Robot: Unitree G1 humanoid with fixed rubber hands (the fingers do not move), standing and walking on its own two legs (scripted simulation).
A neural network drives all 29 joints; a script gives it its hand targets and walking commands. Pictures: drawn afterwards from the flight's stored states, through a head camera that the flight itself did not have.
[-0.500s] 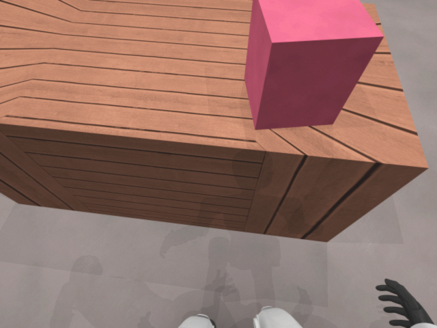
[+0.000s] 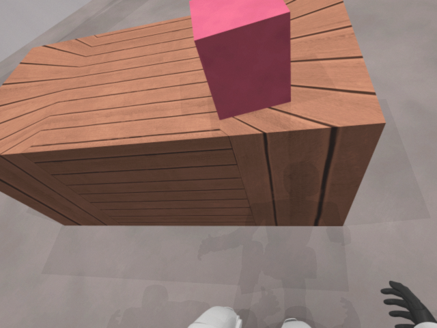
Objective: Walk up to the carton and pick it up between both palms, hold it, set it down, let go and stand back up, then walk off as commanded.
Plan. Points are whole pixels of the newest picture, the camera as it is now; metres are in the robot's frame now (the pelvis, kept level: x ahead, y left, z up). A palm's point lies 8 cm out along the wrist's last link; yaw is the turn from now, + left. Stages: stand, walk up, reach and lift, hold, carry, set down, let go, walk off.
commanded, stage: walk off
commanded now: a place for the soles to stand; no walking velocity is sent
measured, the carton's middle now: (242, 53) +0.78 +0.01 +0.03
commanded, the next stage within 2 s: none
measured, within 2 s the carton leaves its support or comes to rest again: neither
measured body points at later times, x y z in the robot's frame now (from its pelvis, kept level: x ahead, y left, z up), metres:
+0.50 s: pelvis -0.11 +0.03 +0.00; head -0.06 +0.00 +0.44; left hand -0.04 +0.37 -0.08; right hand +0.03 -0.29 -0.13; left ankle -0.15 +0.17 -0.67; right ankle +0.04 -0.06 -0.73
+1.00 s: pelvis -0.14 +0.08 +0.01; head -0.08 +0.10 +0.45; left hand -0.16 +0.44 -0.10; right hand -0.01 -0.23 -0.09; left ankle -0.20 +0.18 -0.73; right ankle -0.19 -0.08 -0.66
